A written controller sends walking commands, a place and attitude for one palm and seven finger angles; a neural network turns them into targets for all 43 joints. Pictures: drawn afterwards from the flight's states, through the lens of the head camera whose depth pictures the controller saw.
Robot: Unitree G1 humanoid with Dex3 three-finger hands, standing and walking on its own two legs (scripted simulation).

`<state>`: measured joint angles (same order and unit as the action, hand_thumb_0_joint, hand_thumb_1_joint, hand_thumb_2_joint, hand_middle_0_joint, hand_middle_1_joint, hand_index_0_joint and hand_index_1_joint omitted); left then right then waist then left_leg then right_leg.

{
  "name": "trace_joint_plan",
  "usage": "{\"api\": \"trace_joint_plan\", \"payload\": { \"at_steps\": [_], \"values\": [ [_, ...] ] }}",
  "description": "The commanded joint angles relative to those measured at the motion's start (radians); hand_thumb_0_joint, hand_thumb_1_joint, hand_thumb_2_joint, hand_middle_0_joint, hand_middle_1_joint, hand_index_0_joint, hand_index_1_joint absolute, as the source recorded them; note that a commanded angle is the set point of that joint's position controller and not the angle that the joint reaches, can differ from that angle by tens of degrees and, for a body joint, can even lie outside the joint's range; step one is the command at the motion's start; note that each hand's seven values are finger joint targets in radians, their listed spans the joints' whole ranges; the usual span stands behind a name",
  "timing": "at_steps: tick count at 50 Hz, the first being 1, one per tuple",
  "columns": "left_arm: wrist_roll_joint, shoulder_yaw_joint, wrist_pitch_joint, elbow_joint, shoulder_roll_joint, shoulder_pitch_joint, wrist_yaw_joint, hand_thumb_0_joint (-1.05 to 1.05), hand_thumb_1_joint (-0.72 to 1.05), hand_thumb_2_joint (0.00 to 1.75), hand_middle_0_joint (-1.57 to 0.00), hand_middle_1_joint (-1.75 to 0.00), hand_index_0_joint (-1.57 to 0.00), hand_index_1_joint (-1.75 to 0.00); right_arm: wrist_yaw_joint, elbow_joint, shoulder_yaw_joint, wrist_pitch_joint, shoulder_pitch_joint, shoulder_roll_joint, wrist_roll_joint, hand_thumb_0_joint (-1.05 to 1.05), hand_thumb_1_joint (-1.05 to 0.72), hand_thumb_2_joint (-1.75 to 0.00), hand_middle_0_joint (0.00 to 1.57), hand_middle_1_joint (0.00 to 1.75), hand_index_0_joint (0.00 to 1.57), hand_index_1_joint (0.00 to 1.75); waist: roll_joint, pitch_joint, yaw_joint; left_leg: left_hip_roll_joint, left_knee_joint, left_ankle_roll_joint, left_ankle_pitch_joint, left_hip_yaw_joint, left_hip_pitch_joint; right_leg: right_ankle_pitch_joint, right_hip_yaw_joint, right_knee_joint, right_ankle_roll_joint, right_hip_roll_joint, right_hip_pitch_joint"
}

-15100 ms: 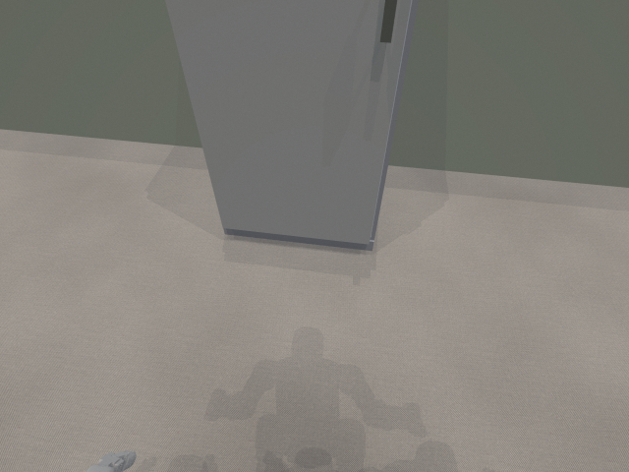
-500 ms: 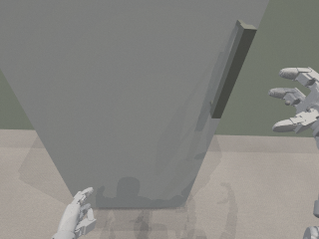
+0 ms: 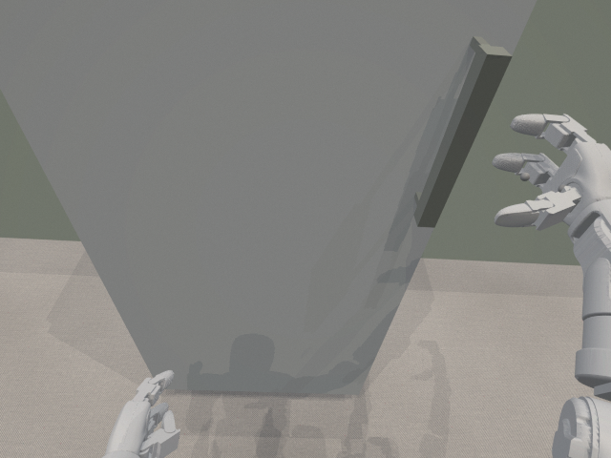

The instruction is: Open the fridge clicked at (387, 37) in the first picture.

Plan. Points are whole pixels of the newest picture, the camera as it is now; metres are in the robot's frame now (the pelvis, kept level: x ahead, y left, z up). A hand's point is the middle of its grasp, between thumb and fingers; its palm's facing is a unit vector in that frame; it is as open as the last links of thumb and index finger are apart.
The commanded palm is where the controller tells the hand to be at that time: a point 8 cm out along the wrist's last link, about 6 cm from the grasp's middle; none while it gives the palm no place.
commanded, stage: move the hooked fingers beside the handle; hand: right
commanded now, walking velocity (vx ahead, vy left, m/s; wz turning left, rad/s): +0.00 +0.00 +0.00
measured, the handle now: (448, 142) +0.45 -0.14 +0.24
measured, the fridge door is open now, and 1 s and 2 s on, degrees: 0 0 0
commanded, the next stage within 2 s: feel for the door with the fingertips in 0.86 s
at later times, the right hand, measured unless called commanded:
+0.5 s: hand (533, 183) +0.38 -0.22 +0.24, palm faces +0.03 +1.00 -0.04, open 14.0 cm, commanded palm +0.35 -0.26 +0.24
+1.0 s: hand (522, 175) +0.39 -0.21 +0.23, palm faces +0.02 +1.00 -0.04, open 14.0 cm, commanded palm +0.36 -0.26 +0.24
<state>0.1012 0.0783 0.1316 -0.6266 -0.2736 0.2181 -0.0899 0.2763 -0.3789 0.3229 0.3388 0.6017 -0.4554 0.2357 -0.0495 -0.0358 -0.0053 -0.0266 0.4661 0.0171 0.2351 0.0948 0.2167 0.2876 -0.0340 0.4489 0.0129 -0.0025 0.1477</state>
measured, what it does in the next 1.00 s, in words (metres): stands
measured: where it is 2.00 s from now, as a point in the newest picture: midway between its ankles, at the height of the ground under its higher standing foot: outside the picture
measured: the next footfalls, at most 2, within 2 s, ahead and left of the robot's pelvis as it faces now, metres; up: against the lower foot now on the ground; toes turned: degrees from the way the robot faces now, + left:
none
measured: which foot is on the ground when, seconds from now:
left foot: down 0.00-1.00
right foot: down 0.00-1.00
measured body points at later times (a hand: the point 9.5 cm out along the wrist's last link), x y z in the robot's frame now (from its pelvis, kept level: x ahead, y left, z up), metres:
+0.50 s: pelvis +0.00 +0.00 +0.00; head -0.02 +0.03 +0.45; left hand +0.16 +0.25 -0.08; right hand +0.37 -0.27 +0.24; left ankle +0.01 +0.11 -0.74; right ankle -0.03 -0.11 -0.74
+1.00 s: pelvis +0.00 +0.00 +0.00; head -0.02 +0.02 +0.45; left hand +0.15 +0.25 -0.09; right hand +0.39 -0.27 +0.24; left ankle +0.01 +0.11 -0.74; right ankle -0.03 -0.11 -0.74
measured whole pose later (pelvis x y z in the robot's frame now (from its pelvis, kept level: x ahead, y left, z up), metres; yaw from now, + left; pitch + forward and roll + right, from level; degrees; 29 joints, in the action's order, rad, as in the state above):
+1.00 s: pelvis +0.00 +0.00 +0.00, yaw +0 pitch +0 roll +0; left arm 0.11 0.07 0.12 -0.63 -0.28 0.25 -0.09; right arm 0.28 -0.47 0.32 0.30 0.64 -0.47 0.23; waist -0.05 -0.04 -0.02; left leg -0.02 0.45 0.02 0.22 0.09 0.22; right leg 0.28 -0.04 0.44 0.01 0.00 0.15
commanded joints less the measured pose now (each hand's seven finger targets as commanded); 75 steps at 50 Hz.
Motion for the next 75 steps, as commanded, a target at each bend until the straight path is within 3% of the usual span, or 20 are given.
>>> {"api": "trace_joint_plan", "payload": {
  "at_steps": [1, 5, 11, 20, 24, 28, 29, 32, 37, 46, 51, 53, 55, 57, 60, 63, 65, 66, 69, 75],
  "values": [
    [-0.002, -0.053, 0.048, 0.146, -0.125, -0.107, -0.013, 0.00, 0.90, 0.90, -0.20, -0.30, -0.20, -0.30, -0.002, 0.143, 0.089, -0.085, 0.451, -0.283, 0.012, 0.00, 0.50, -0.30, 0.30, 1.20, 0.30, 1.20, 0.040, -0.244, 0.006, -0.020, -0.047, 0.012, -0.291, -0.053, -0.109, -0.279, 0.057, -0.043, 0.021, 0.015, -0.032],
    [-0.004, -0.061, 0.043, 0.154, -0.131, -0.093, -0.010, 0.00, 0.90, 0.90, -0.20, -0.30, -0.20, -0.30, -0.003, 0.132, 0.137, -0.094, 0.410, -0.340, 0.002, 0.00, 0.50, -0.30, 0.30, 1.20, 0.30, 1.20, 0.018, -0.270, 0.023, -0.023, -0.045, 0.015, -0.309, -0.059, -0.138, -0.294, 0.054, -0.041, 0.023, 0.015, -0.026],
    [0.002, -0.060, 0.052, 0.169, -0.124, -0.104, -0.010, 0.00, 0.90, 0.90, -0.20, -0.30, -0.20, -0.30, 0.025, 0.226, 0.075, -0.120, 0.459, -0.269, 0.020, 0.00, 0.50, -0.30, 0.30, 1.20, 0.30, 1.20, -0.025, -0.279, 0.006, -0.019, -0.045, 0.016, -0.306, -0.055, -0.118, -0.297, 0.053, -0.045, 0.023, 0.014, -0.067],
    [0.002, -0.063, 0.045, 0.159, -0.133, -0.105, -0.008, 0.00, 0.90, 0.90, -0.20, -0.30, -0.20, -0.30, 0.005, 0.194, 0.125, -0.086, 0.392, -0.317, 0.017, 0.00, 0.50, -0.30, 0.30, 1.20, 0.30, 1.20, 0.028, -0.239, 0.014, -0.019, -0.057, 0.011, -0.269, -0.060, -0.118, -0.255, 0.049, -0.049, 0.024, 0.013, -0.026],
    [0.003, -0.057, 0.053, 0.170, -0.118, -0.121, -0.011, 0.00, 0.90, 0.90, -0.20, -0.30, -0.20, -0.30, 0.013, 0.253, 0.079, -0.106, 0.452, -0.263, 0.022, 0.00, 0.50, -0.30, 0.30, 1.20, 0.30, 1.20, -0.025, -0.264, 0.006, -0.016, -0.050, 0.015, -0.278, -0.055, -0.102, -0.269, 0.055, -0.044, 0.023, 0.010, -0.071],
    [0.005, -0.052, 0.053, 0.153, -0.118, -0.122, -0.015, 0.00, 0.90, 0.90, -0.20, -0.30, -0.20, -0.30, 0.017, 0.183, 0.042, -0.087, 0.460, -0.221, 0.030, 0.00, 0.50, -0.30, 0.30, 1.20, 0.30, 1.20, 0.008, -0.206, -0.008, -0.015, -0.066, 0.011, -0.219, -0.055, -0.061, -0.207, 0.059, -0.049, 0.024, 0.010, -0.048],
    [0.006, -0.054, 0.049, 0.147, -0.123, -0.114, -0.018, 0.00, 0.90, 0.90, -0.20, -0.30, -0.20, -0.30, 0.011, 0.147, 0.062, -0.078, 0.453, -0.248, 0.026, 0.00, 0.50, -0.30, 0.30, 1.20, 0.30, 1.20, 0.041, -0.191, -0.007, -0.013, -0.068, 0.010, -0.194, -0.052, -0.054, -0.189, 0.062, -0.053, 0.023, 0.012, -0.033],
    [0.007, -0.052, 0.044, 0.148, -0.121, -0.120, -0.017, 0.00, 0.90, 0.90, -0.20, -0.30, -0.20, -0.30, 0.002, 0.143, 0.020, -0.071, 0.509, -0.224, 0.014, 0.00, 0.50, -0.30, 0.30, 1.20, 0.30, 1.20, 0.003, -0.194, -0.014, -0.019, -0.071, 0.012, -0.181, -0.057, -0.050, -0.181, 0.061, -0.054, 0.023, 0.009, -0.030],
    [-0.002, -0.051, 0.044, 0.154, -0.119, -0.114, -0.014, 0.00, 0.90, 0.90, -0.20, -0.30, -0.20, -0.30, -0.010, 0.156, 0.067, -0.106, 0.530, -0.275, 0.013, 0.00, 0.50, -0.30, 0.30, 1.20, 0.30, 1.20, 0.022, -0.273, 0.000, -0.020, -0.056, 0.015, -0.233, -0.059, -0.108, -0.232, 0.068, -0.051, 0.024, 0.010, -0.046],
    [0.002, -0.056, 0.038, 0.157, -0.128, -0.095, -0.011, 0.00, 0.90, 0.90, -0.20, -0.30, -0.20, -0.30, 0.003, 0.108, 0.078, -0.102, 0.483, -0.291, 0.007, 0.00, 0.50, -0.30, 0.30, 1.20, 0.30, 1.20, 0.012, -0.246, 0.003, -0.019, -0.062, 0.016, -0.243, -0.059, -0.106, -0.238, 0.059, -0.058, 0.022, 0.015, -0.026],
    [-0.003, -0.061, 0.050, 0.167, -0.123, -0.097, -0.008, 0.00, 0.90, 0.90, -0.20, -0.30, -0.20, -0.30, 0.004, 0.217, 0.060, -0.123, 0.488, -0.247, 0.020, 0.00, 0.50, -0.30, 0.30, 1.20, 0.30, 1.20, 0.008, -0.310, 0.006, -0.015, -0.043, 0.019, -0.310, -0.053, -0.128, -0.315, 0.064, -0.046, 0.023, 0.016, -0.076],
    [-0.002, -0.058, 0.054, 0.165, -0.115, -0.105, -0.005, 0.00, 0.90, 0.90, -0.20, -0.30, -0.20, -0.30, 0.002, 0.247, 0.029, -0.117, 0.482, -0.195, 0.027, 0.00, 0.50, -0.30, 0.30, 1.20, 0.30, 1.20, -0.036, -0.296, 0.004, -0.015, -0.039, 0.021, -0.322, -0.049, -0.109, -0.333, 0.063, -0.041, 0.018, 0.015, -0.092],
    [-0.005, -0.062, 0.052, 0.160, -0.121, -0.103, 0.001, 0.00, 0.90, 0.90, -0.20, -0.30, -0.20, -0.30, -0.013, 0.256, 0.064, -0.106, 0.415, -0.220, 0.029, 0.00, 0.50, -0.30, 0.30, 1.20, 0.30, 1.20, -0.001, -0.287, 0.019, -0.012, -0.040, 0.021, -0.328, -0.045, -0.123, -0.344, 0.063, -0.043, 0.017, 0.019, -0.078],
    [-0.003, -0.059, 0.052, 0.169, -0.111, -0.123, 0.004, 0.00, 0.90, 0.90, -0.20, -0.30, -0.20, -0.30, -0.028, 0.304, 0.024, -0.087, 0.412, -0.156, 0.030, 0.00, 0.50, -0.30, 0.30, 1.20, 0.30, 1.20, 0.003, -0.277, 0.017, -0.013, -0.034, 0.019, -0.323, -0.042, -0.115, -0.339, 0.064, -0.047, 0.015, 0.017, -0.076],
    [-0.006, -0.061, 0.044, 0.167, -0.111, -0.133, 0.008, 0.00, 0.90, 0.90, -0.20, -0.30, -0.20, -0.30, -0.060, 0.335, 0.053, -0.054, 0.356, -0.175, 0.024, 0.00, 0.50, -0.30, 0.30, 1.20, 0.30, 1.20, 0.029, -0.261, 0.030, -0.011, -0.035, 0.018, -0.324, -0.040, -0.120, -0.345, 0.061, -0.046, 0.015, 0.020, -0.068],
    [-0.007, -0.054, 0.039, 0.169, -0.096, -0.154, 0.008, 0.00, 0.90, 0.90, -0.20, -0.30, -0.20, -0.30, -0.082, 0.399, -0.008, -0.030, 0.411, -0.099, 0.023, 0.00, 0.50, -0.30, 0.30, 1.20, 0.30, 1.20, 0.007, -0.262, 0.016, -0.010, -0.028, 0.016, -0.322, -0.038, -0.105, -0.341, 0.061, -0.043, 0.013, 0.016, -0.083],
    [-0.013, -0.055, 0.033, 0.169, -0.098, -0.158, 0.009, 0.00, 0.90, 0.90, -0.20, -0.30, -0.20, -0.30, -0.103, 0.444, 0.023, -0.022, 0.382, -0.133, 0.016, 0.00, 0.50, -0.30, 0.30, 1.20, 0.30, 1.20, 0.024, -0.291, 0.029, -0.009, -0.024, 0.017, -0.341, -0.039, -0.131, -0.369, 0.062, -0.038, 0.014, 0.018, -0.094],
    [-0.012, -0.052, 0.031, 0.176, -0.090, -0.172, 0.008, 0.00, 0.90, 0.90, -0.20, -0.30, -0.20, -0.30, -0.109, 0.448, 0.007, -0.012, 0.374, -0.100, 0.017, 0.00, 0.50, -0.30, 0.30, 1.20, 0.30, 1.20, 0.020, -0.292, 0.029, -0.011, -0.021, 0.016, -0.345, -0.041, -0.133, -0.364, 0.058, -0.037, 0.015, 0.014, -0.090],
    [-0.012, -0.048, 0.016, 0.153, -0.091, -0.168, 0.003, 0.00, 0.90, 0.90, -0.20, -0.30, -0.20, -0.30, -0.127, 0.385, -0.001, 0.016, 0.419, -0.103, 0.008, 0.00, 0.50, -0.30, 0.30, 1.20, 0.30, 1.20, 0.051, -0.229, 0.013, -0.007, -0.030, 0.013, -0.300, -0.038, -0.096, -0.308, 0.059, -0.041, 0.015, 0.013, -0.064],
    [-0.010, -0.046, -0.007, 0.142, -0.091, -0.165, -0.004, 0.00, 0.90, 0.90, -0.20, -0.30, -0.20, -0.30, -0.138, 0.283, -0.027, 0.027, 0.487, -0.104, -0.002, 0.00, 0.50, -0.30, 0.30, 1.20, 0.30, 1.20, 0.053, -0.216, -0.002, -0.011, -0.050, 0.011, -0.251, -0.052, -0.083, -0.250, 0.057, -0.040, 0.022, 0.009, -0.049]
  ]
}}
